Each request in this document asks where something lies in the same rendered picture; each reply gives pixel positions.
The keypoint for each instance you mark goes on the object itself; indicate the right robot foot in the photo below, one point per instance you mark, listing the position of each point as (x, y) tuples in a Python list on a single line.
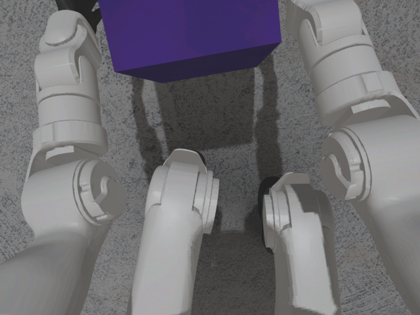
[(264, 187)]

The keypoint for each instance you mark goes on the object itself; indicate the robot right upper arm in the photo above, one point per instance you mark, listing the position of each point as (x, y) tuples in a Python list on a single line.
[(376, 166)]

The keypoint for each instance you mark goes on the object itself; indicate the carton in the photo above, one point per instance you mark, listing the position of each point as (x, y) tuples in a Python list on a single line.
[(171, 40)]

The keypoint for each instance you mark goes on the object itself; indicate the robot right forearm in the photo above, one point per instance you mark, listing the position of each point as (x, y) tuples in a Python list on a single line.
[(340, 60)]

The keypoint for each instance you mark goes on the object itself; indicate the left robot hand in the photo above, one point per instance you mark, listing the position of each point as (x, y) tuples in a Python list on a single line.
[(84, 7)]

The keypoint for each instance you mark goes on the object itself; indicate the robot left forearm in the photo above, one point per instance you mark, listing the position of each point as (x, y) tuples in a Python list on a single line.
[(68, 99)]

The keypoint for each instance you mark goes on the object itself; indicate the robot left upper arm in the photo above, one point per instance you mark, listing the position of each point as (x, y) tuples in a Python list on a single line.
[(70, 209)]

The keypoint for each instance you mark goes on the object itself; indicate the right robot shin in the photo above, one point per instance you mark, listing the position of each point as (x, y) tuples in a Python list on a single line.
[(326, 211)]

